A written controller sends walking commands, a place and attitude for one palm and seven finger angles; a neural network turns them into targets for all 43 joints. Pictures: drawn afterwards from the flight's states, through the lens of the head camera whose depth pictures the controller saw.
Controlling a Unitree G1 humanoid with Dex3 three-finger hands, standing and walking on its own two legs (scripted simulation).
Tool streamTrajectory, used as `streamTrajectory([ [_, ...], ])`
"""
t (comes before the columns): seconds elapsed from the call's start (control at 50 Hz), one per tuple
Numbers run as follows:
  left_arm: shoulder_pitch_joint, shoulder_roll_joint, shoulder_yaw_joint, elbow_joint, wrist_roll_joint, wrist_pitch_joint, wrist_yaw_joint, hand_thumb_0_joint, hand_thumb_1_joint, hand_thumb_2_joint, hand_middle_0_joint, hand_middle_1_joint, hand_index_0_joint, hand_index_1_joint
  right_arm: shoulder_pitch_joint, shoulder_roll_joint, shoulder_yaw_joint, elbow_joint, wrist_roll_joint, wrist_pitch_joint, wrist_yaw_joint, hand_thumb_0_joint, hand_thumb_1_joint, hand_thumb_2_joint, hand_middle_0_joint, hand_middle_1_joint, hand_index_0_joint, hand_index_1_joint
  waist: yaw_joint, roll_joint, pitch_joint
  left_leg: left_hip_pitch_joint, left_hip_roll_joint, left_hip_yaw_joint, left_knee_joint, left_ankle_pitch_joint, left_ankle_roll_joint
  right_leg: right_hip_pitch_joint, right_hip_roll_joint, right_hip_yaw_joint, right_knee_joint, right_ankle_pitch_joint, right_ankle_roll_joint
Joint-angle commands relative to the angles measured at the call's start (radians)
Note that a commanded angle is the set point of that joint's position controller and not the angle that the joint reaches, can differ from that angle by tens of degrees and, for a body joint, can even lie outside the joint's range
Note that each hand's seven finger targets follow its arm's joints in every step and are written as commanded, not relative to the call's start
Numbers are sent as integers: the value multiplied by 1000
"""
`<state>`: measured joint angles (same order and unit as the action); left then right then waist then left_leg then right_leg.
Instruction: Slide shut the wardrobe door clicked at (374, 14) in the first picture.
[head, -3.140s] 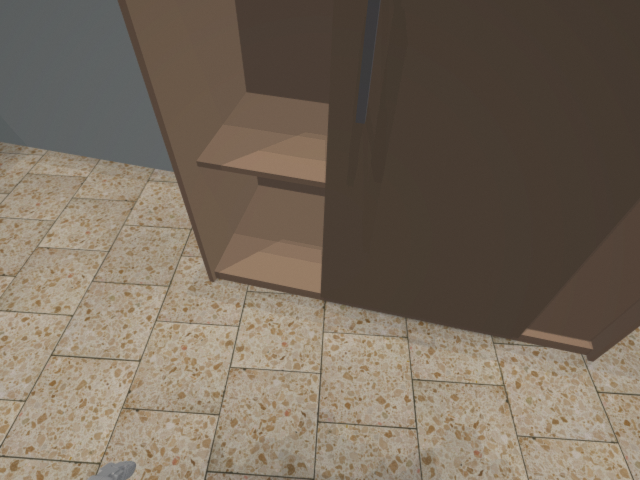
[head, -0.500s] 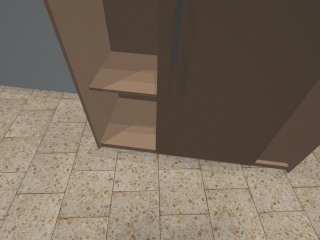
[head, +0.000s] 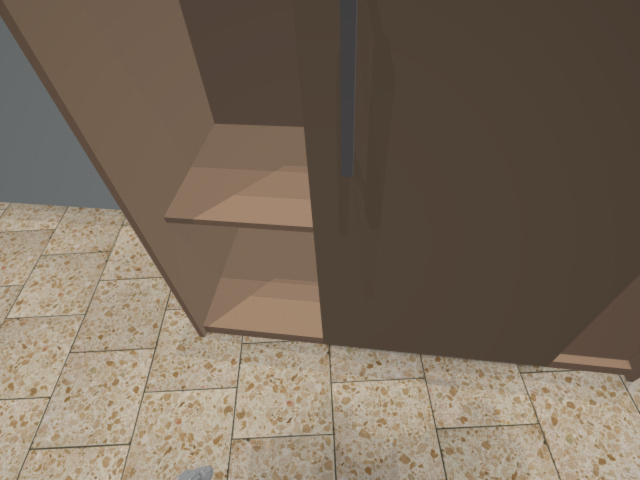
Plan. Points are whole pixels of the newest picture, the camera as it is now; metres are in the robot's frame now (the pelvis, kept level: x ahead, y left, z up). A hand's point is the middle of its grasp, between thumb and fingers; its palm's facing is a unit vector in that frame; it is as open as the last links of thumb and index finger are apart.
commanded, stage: take the last steps up to it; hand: right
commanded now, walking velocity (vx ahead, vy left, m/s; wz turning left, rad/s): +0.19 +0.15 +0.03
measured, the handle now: (349, 66) +0.58 -0.03 +0.23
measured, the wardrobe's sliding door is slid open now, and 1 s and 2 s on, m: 0.42 0.42 0.42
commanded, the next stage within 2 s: come to a stop and stand still in 0.10 s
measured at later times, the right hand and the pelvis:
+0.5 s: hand (409, 425) +0.23 -0.12 -0.16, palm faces +0.00 +0.97 -0.23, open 7.4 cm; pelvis +0.14 +0.06 +0.00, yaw -1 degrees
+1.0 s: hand out of the picture +0.10 -0.21 -0.17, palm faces +0.14 +0.97 -0.20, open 7.4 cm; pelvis +0.08 -0.01 +0.02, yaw -2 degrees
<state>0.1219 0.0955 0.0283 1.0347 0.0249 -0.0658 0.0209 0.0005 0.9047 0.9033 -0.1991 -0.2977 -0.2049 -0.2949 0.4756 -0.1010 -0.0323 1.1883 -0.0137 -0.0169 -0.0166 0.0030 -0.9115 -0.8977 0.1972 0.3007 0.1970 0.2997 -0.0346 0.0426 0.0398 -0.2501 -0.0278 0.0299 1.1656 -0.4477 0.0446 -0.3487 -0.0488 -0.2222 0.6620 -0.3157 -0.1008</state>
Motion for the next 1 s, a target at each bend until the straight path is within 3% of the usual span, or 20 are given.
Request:
streamTrajectory([
  [0.0, 194, 129, 25, 28, -4, -16, 27, 0, 900, 900, -200, -300, -200, -300, 15, -53, -30, -92, -24, -2, 21, 0, -900, -900, 200, 300, 200, 300, 20, -64, 88, -275, 126, -69, 161, 164, -35, 80, -329, 337, -438, 349, -54],
  [0.08, 190, 126, 27, 13, -5, -25, 22, 0, 900, 900, -200, -300, -200, -300, 43, -37, -37, -102, -26, 29, 25, 0, -900, -900, 200, 300, 200, 300, -9, -138, 35, -285, 122, -31, 73, 269, -67, 87, -239, 126, -419, 479, -16],
  [0.2, 273, 166, 27, 36, -1, -16, 23, 0, 900, 900, -200, -300, -200, -300, -160, -82, -34, -175, -24, 33, 38, 0, -900, -900, 200, 300, 200, 300, 33, -198, 78, -396, 132, 26, -172, 329, -75, 216, -217, 113, -393, 683, -26],
  [0.26, 274, 181, 27, 39, 8, 2, 27, 0, 900, 900, -200, -300, -200, -300, -242, -78, -21, -205, -14, 32, 24, 0, -900, -900, 200, 300, 200, 300, 53, -219, 68, -282, 100, 61, -393, 299, -66, 236, -208, 91, -324, 859, -16],
  [0.34, 266, 200, 45, 40, 2, 33, 27, 0, 900, 900, -200, -300, -200, -300, -200, -127, -28, -215, -16, 25, 1, 0, -900, -900, 200, 300, 200, 300, 28, -193, 19, -108, 85, 49, -560, 287, -38, 237, -232, 141, -196, 745, -1],
  [0.36, 255, 202, 49, 37, -1, 39, 25, 0, 900, 900, -200, -300, -200, -300, -144, -148, -37, -203, -16, 18, -1, 0, -900, -900, 200, 300, 200, 300, -7, -163, -16, -28, 96, 49, -638, 415, -41, 228, -210, 128, -117, 654, 25],
  [0.38, 279, 179, 51, 35, -7, 46, 21, 0, 900, 900, -200, -300, -200, -300, -96, -207, -48, -189, -20, 3, -7, 0, -900, -900, 200, 300, 200, 300, -20, -57, -86, 96, 175, 0, -688, 804, -31, 178, -139, 92, 34, 417, 73],
  [0.4, 366, 121, 49, 36, -18, 51, 15, 0, 900, 900, -200, -300, -200, -300, -61, -297, -66, -182, -23, -8, -19, 0, -900, -900, 200, 300, 200, 300, -3, 180, -239, 322, 404, -254, -619, 1386, 77, 3, 8, 65, 295, -166, 118],
  [0.42, 382, 137, 54, 29, -29, 58, 21, 0, 900, 900, -200, -300, -200, -300, -36, -314, -67, -180, -7, -12, -20, 0, -900, -900, 200, 300, 200, 300, -12, 187, -332, 351, 499, -280, -632, 1593, 168, -9, 68, 176, 477, -368, 115],
  [0.5, 248, 137, 59, 13, -22, 99, 17, 0, 900, 900, -200, -300, -200, -300, -221, -239, -53, -226, -2, 10, -39, 0, -900, -900, 200, 300, 200, 300, 8, 158, -157, 126, 417, -188, -710, 1204, 157, -105, 28, 268, 670, -226, 136],
  [0.54, 221, 134, 59, 4, -18, 120, 9, 0, 900, 900, -200, -300, -200, -300, -259, -227, -53, -235, -2, 17, -46, 0, -900, -900, 200, 300, 200, 300, 23, 82, -128, 58, 386, -125, -745, 1021, 136, -106, 28, 273, 638, -164, 145],
  [0.6, 206, 129, 58, -8, -7, 138, -1, 0, 900, 900, -200, -300, -200, -300, -282, -232, -57, -253, -10, 19, -47, 0, -900, -900, 200, 300, 200, 300, 31, 99, -121, 15, 367, -120, -790, 840, 129, -97, 38, 262, 568, -127, 159],
  [0.76, 165, 137, 46, -64, -11, 108, -18, 0, 900, 900, -200, -300, -200, -300, -278, -276, -70, -270, -33, 39, -28, 0, -900, -900, 200, 300, 200, 300, 12, 188, -111, -31, 320, -177, -893, 223, 109, 50, 42, 184, 123, -153, 129],
  [0.8, 231, 139, 41, -51, -14, 97, -16, 0, 900, 900, -200, -300, -200, -300, -295, -280, -71, -270, -27, 49, -23, 0, -900, -900, 200, 300, 200, 300, 48, 166, -98, -112, 292, -165, -876, 102, 66, 178, 49, 162, -93, -62, 117],
  [0.82, 276, 146, 40, -38, -14, 90, -15, 0, 900, 900, -200, -300, -200, -300, -301, -266, -66, -269, -19, 54, -21, 0, -900, -900, 200, 300, 200, 300, 74, 113, -84, -170, 255, -129, -819, 24, 27, 251, 44, 164, -236, 8, 114],
  [0.84, 263, 194, 45, -45, -10, 84, -13, 0, 900, 900, -200, -300, -200, -300, -272, -219, -52, -268, -9, 60, -17, 0, -900, -900, 200, 300, 200, 300, 63, -82, -52, -245, 170, -72, -674, -36, -15, 237, -37, 291, -352, -75, 95],
  [0.86, 216, 274, 61, -81, 4, 84, -11, 0, 900, 900, -200, -300, -200, -300, -270, -153, -45, -282, 0, 69, -14, 0, -900, -900, 200, 300, 200, 300, 70, -392, 37, -306, 46, 38, -439, -63, -64, 47, -240, 559, -513, -232, 40],
  [0.88, 101, 295, 53, -125, 8, 93, -4, 0, 900, 900, -200, -300, -200, -300, -288, -172, -48, -283, -4, 77, -17, 0, -900, -900, 200, 300, 200, 300, 47, -349, 116, -227, 50, -60, -313, -31, -55, -193, -297, 590, -576, -283, -13],
  [0.94, -8, 225, 25, -130, 3, 79, 13, 0, 900, 900, -200, -300, -200, -300, -178, -195, -65, -219, -19, 81, -6, 0, -900, -900, 200, 300, 200, 300, -31, -230, 116, -187, 22, -101, -70, 107, -56, -206, -155, 398, -521, -141, 18],
  [0.98, 28, 207, 16, -114, -5, 66, 18, 0, 900, 900, -200, -300, -200, -300, -116, -182, -54, -179, -17, 67, -8, 0, -900, -900, 200, 300, 200, 300, -29, -170, 69, -241, 23, -88, -42, 150, -75, -32, -111, 327, -477, 5, 14],
])
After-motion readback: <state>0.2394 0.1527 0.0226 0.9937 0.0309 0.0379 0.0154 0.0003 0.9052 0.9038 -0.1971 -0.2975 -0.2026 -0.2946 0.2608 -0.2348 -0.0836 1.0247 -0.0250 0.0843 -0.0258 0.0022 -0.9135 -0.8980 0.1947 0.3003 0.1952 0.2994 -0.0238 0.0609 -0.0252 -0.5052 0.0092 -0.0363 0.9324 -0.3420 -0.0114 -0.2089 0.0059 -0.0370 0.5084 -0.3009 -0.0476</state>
